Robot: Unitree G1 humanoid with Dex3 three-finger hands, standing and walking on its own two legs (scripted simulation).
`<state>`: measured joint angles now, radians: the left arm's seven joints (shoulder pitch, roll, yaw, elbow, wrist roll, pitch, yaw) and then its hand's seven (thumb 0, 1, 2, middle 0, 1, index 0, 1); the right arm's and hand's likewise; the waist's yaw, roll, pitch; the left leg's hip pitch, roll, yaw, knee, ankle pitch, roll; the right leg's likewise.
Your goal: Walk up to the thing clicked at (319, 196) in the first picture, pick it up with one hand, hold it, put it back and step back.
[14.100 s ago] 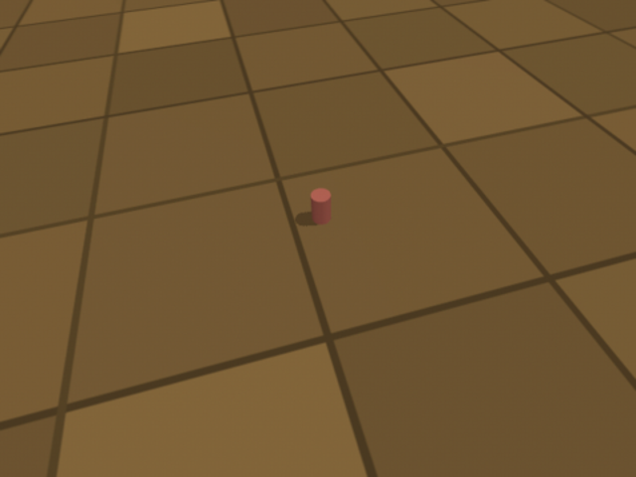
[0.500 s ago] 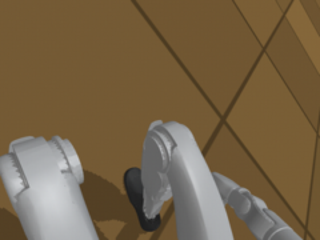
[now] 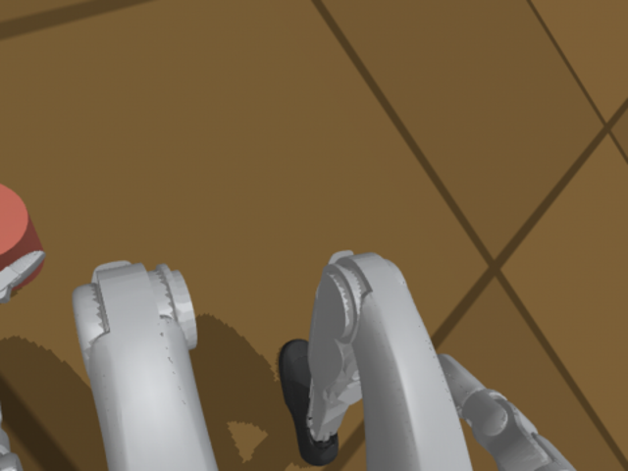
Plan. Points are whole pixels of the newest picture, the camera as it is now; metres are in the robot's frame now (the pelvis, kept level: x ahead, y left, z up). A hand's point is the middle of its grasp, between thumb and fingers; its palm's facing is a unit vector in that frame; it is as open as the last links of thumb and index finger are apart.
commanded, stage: settle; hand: left
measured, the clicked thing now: out of the picture +0.36 +0.33 -0.17
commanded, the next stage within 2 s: lift in 1.46 s
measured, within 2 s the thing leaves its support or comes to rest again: neither
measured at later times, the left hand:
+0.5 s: hand out of the picture +0.34 +0.32 -0.04, palm faces +0.41 -0.91 -0.06, open 11.5 cm
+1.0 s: hand out of the picture +0.35 +0.32 +0.01, palm faces +0.40 -0.91 -0.07, open 11.5 cm
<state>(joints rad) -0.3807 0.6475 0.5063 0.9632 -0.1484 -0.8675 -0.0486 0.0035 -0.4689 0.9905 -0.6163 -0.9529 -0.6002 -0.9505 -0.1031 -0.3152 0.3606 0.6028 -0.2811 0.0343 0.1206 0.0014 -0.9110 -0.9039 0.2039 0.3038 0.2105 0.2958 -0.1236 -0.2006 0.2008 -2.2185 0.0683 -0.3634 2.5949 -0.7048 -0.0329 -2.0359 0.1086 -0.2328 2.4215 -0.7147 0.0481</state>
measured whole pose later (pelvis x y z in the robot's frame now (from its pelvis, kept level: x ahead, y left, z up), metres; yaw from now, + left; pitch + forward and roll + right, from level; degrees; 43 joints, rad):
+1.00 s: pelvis +0.01 -0.02 +0.06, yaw +8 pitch +30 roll -6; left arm -0.39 0.39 0.46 0.71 -0.20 -0.60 -0.20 0.01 -0.52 1.06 -0.63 -0.95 -0.62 -0.95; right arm 0.02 -0.28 0.05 0.70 -0.08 0.02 0.05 0.01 -0.91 -0.90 0.20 0.30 0.21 0.30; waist -0.06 -0.02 -0.06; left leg -2.20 0.08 -0.16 2.33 -0.67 -0.04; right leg -2.09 0.05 -0.09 2.30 -0.74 0.00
